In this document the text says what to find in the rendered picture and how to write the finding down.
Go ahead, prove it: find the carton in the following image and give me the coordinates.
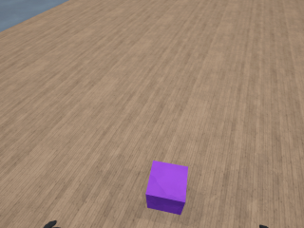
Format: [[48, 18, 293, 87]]
[[145, 161, 188, 215]]

